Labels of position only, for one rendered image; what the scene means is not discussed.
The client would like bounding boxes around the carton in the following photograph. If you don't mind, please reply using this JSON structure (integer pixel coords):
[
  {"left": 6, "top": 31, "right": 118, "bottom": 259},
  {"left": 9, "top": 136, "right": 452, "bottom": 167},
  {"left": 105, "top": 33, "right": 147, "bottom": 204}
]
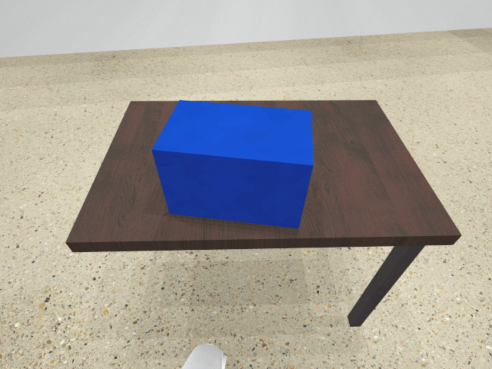
[{"left": 152, "top": 100, "right": 314, "bottom": 228}]

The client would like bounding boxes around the left robot thigh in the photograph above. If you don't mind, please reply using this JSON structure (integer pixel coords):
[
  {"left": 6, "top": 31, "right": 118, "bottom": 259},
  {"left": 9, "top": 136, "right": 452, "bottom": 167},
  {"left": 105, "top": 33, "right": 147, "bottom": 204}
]
[{"left": 182, "top": 344, "right": 227, "bottom": 369}]

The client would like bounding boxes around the table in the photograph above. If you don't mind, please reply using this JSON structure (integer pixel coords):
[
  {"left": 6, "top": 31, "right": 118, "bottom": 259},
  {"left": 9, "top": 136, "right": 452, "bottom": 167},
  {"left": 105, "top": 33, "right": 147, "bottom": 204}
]
[{"left": 65, "top": 100, "right": 462, "bottom": 327}]

